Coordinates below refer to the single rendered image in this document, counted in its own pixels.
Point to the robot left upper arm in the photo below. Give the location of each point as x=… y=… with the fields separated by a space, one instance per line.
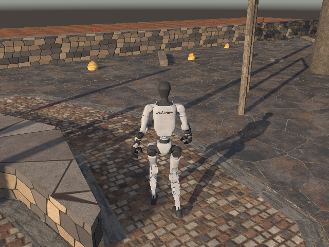
x=145 y=117

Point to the left robot hand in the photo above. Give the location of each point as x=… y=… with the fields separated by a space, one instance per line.
x=133 y=151

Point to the right robot hand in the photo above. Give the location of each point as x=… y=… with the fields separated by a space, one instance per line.
x=189 y=139

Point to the robot left foot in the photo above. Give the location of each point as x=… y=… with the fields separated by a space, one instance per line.
x=153 y=200

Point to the robot right upper arm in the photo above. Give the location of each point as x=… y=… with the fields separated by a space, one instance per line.
x=183 y=116

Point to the robot right forearm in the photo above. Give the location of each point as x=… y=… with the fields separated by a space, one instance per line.
x=188 y=132

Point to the left robot thigh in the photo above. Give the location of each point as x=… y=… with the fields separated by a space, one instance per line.
x=152 y=155

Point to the robot left forearm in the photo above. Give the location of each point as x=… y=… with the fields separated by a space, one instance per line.
x=138 y=138

